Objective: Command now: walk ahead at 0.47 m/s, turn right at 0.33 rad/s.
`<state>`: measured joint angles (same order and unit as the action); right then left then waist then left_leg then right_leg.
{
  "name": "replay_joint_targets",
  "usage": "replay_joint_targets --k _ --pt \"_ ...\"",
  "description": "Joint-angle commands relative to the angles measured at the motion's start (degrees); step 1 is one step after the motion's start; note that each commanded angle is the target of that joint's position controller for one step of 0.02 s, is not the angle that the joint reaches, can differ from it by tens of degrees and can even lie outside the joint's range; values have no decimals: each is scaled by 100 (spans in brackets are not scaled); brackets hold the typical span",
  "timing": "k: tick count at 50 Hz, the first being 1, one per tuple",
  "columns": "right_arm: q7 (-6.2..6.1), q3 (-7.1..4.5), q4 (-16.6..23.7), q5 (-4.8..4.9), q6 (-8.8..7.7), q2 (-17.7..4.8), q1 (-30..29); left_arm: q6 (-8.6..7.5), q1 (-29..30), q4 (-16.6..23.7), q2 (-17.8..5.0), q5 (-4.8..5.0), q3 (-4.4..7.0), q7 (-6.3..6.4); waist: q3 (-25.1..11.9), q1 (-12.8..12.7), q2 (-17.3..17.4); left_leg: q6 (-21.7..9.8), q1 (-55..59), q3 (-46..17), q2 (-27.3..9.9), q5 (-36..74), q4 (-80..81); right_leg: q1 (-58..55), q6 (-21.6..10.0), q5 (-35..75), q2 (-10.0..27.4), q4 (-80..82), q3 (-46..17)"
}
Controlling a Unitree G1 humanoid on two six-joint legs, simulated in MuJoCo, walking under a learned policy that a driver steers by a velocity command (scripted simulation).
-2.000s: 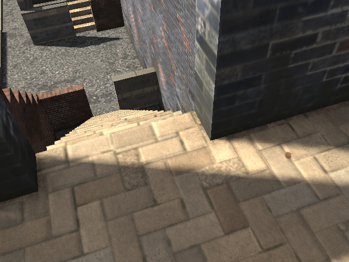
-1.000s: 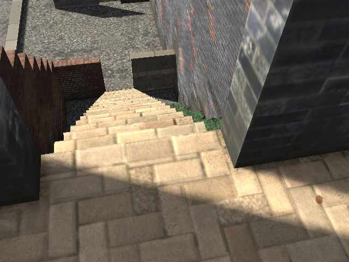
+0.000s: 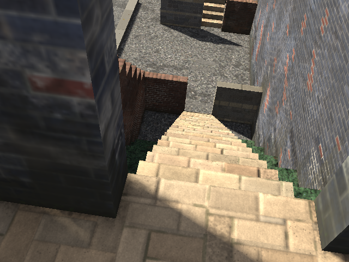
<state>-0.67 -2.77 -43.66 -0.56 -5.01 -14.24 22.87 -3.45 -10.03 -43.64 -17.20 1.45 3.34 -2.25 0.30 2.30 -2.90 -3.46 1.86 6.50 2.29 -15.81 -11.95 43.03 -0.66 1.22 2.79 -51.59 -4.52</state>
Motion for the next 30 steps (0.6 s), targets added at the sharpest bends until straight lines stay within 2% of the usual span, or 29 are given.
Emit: replay_joint_targets --k 1,2,3,5,6,7,8,9,10,11,12,13,14,15,16,17,18,19,20,21,22,23,24,25,27,28,29,30 --pt "-120 -196 206 47 -122 -822 -48 -115 1028 677 -89 -29 -48 -97 518 147 541 -159 -388 -131 -1420 2437 665 45 -10 728 -114 1003 328" --pt "-160 -157 86 29 -77 -757 154 -159 1313 811 -25 -28 -89 -177 600 238 454 -91 -267 -48 -1406 2481 653 32 -56 801 -171 1337 472" --pt "-179 -163 3 -18 -30 -864 286 -210 1533 927 21 -35 -115 -253 669 301 493 -14 -147 47 -1411 2741 617 10 -107 830 -209 1607 594" --pt "-203 -178 -78 -42 86 -1030 376 -271 1684 1032 30 6 -150 -394 636 309 638 21 301 141 -1510 3596 377 -70 -242 571 -339 2003 819" --pt "361 101 -516 -967 -61 -823 799 -26 1032 865 -49 -571 -157 -340 -79 -332 1326 -326 753 -8 -1999 4838 49 -386 -399 210 -307 1760 226" --pt "546 1 -495 -895 -133 -890 405 93 645 801 -397 -501 -59 -303 101 -587 1215 -350 1089 183 -2068 6298 -329 -238 -440 -235 -345 1720 206" --pt "596 -86 -426 -712 -184 -1239 225 115 681 738 -602 -395 -18 -222 -152 -612 989 -218 1162 408 -1860 6942 -639 -536 -435 -604 -629 1721 562" --pt "557 -163 -351 -596 -176 -1444 433 18 234 500 -729 -338 11 -129 -210 -572 854 12 1044 477 -1743 7371 -993 -1108 -477 -563 -913 1796 887" --pt "507 -171 -341 -604 -135 -1619 375 -105 -439 258 -843 -246 64 -58 -239 -840 967 283 331 551 -1757 8240 -1770 -2327 -681 -216 -1221 1849 1099" --pt "493 -79 -139 -824 -123 -1511 83 -166 -1922 -307 -948 -189 156 40 -926 -1367 755 657 -1532 415 -1618 7894 -3487 -4991 -1098 -114 -1194 1238 667" --pt "604 164 -150 -1088 -110 -815 535 -121 -3101 -822 -1167 -301 297 134 -2116 -1452 -478 1193 -3848 188 -801 2538 -6536 -7929 -2244 1328 -383 663 -674" --pt "818 343 -44 -869 -141 -434 754 -167 -3825 -930 -1172 -394 267 100 -3202 -1624 -407 1356 -5375 -932 109 -2163 -7885 -9432 -3145 1378 1224 1812 -3436" --pt "687 289 374 -344 -200 -555 -1073 -379 -3229 -930 -1301 -403 423 159 -687 -2057 293 1061 -6760 -1689 -101 -1661 -7986 -7572 -2221 631 1175 2442 -3406" --pt "490 255 526 -395 -205 -768 -1458 -504 -2238 -861 -996 -285 318 103 -9 -1539 481 884 -6409 -1731 -449 -1293 -7525 -5894 -1959 -309 1019 2727 -2834" --pt "332 254 424 -599 -109 -836 -993 -530 -1240 -677 -376 -291 71 53 -236 -798 570 546 -5386 -1725 -655 -874 -6824 -4359 -1949 -856 825 3175 -2638" --pt "227 332 292 -698 -37 -542 -535 -509 -545 -527 0 -374 -123 11 -143 -177 311 291 -4170 -1648 -834 -522 -6262 -2687 -1898 -849 570 3573 -2342" --pt "195 410 265 -669 67 -357 -398 -440 -5 -274 79 -385 -223 -33 207 133 101 297 -3526 -1487 -851 -846 -6038 -1366 -1930 -1298 441 3945 -2268" --pt "139 413 290 -546 97 -457 -366 -433 170 -75 -81 -349 -193 -91 59 236 -79 387 -3166 -1174 -836 -785 -5847 -915 -1953 -1375 210 4106 -2058" --pt "152 449 277 -456 106 -502 -293 -476 295 59 -328 -401 -130 -158 90 284 120 462 -2904 -932 -870 -379 -5353 -563 -1822 -1255 22 4065 -1694" --pt "174 489 332 -354 107 -448 -613 -518 283 76 -520 -500 -82 -121 123 175 501 471 -2324 -677 -905 62 -4480 -64 -1506 -1019 -286 3943 -1157" --pt "166 579 468 -300 113 -245 -1028 -524 -31 -42 -601 -526 -50 -57 146 -46 439 567 -1907 -462 -839 335 -3857 199 -1396 -765 -487 3894 -933" --pt "187 657 541 -276 134 -124 -1363 -507 -476 -190 -672 -496 -10 -32 111 -283 188 632 -1833 -398 -715 705 -3471 -24 -1355 -628 -528 3829 -999" --pt "237 657 585 -225 118 -186 -1644 -503 -807 -248 -715 -395 13 1 69 -480 77 615 -2001 -455 -655 1099 -3212 -479 -1323 -455 -449 3528 -1141" --pt "209 674 700 -95 71 -153 -1834 -472 -1071 -302 -740 -399 22 -24 -26 -595 92 614 -2067 -502 -553 1491 -2824 -994 -1364 206 -294 3226 -1257" --pt "119 585 689 -143 -18 -442 -2012 -421 -1216 -329 -801 -381 42 -53 -164 -542 115 475 -2397 -567 -405 1386 -2113 -2133 -1350 914 33 2716 -1800" --pt "58 478 626 -132 -95 -678 -1862 -421 -1193 -333 -743 -412 13 -69 -336 -363 82 227 -2039 -602 -376 1456 -1906 -2350 -1175 1304 64 2362 -1927" --pt "-20 285 337 -91 -182 -958 -993 -460 -905 -269 -634 -494 -54 -73 -763 173 43 -145 -705 -561 -493 1779 -2165 -1772 -816 1772 -158 1592 -1854" --pt "-132 72 -95 -107 -236 -1440 711 -560 -853 -127 0 -579 -254 -96 -1924 711 909 -1139 1406 -1837 -1584 3001 -2179 -927 -308 1093 -875 -84 -1148"
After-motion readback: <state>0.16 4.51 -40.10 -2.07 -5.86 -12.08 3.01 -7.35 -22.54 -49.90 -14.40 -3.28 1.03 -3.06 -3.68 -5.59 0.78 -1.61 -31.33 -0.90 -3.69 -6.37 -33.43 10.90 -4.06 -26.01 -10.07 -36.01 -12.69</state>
